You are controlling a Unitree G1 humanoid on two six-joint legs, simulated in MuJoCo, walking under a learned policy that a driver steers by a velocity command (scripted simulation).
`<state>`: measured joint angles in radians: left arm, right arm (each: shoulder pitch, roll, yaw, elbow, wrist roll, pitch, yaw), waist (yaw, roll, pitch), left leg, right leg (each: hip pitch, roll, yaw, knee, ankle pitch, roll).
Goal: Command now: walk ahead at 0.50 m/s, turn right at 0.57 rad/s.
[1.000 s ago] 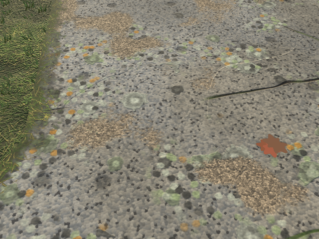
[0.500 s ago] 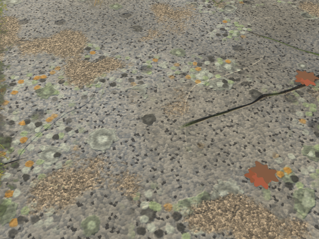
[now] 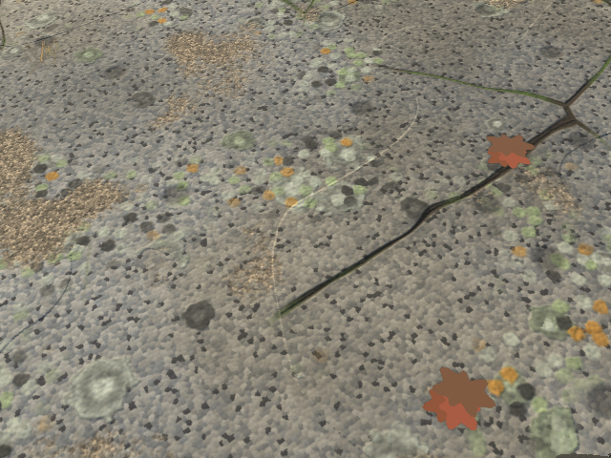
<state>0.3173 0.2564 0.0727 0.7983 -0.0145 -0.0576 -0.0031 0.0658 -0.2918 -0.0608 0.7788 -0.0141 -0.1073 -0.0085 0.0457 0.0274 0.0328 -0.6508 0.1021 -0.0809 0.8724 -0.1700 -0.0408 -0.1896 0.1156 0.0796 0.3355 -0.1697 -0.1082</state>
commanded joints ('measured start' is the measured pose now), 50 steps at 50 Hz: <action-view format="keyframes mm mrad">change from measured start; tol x32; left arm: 1 -11 181 47 -72 -7 -8 20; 50 -206 68 -5 -31 27 48 26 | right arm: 1 -70 -40 -6 -74 1 -6 4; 13 316 -235 -74 -19 5 -29 23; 50 128 -66 13 115 -4 88 -16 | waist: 1 -3 -86 -30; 10 -58 -155 -81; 13 -101 315 -406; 17 -82 21 -22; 34 -57 -236 -314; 50 -46 55 -9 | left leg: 1 93 -57 40 -214 209 -20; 10 341 -107 26 -462 127 65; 13 1053 332 -720 -536 -191 342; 23 462 107 1 -607 719 253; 31 495 70 15 -457 412 163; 35 206 -56 46 -70 -485 -7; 44 525 -50 77 -390 43 -1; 50 304 -19 32 -490 -149 38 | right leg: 1 -72 -194 157 -112 204 -129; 10 77 -221 328 142 210 -56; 13 -517 -29 99 883 -430 78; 15 -595 -124 90 973 -284 86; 30 -117 -121 -65 154 153 80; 33 291 -375 178 162 826 -79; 45 -172 -203 44 24 -205 43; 50 -14 -145 -25 125 16 77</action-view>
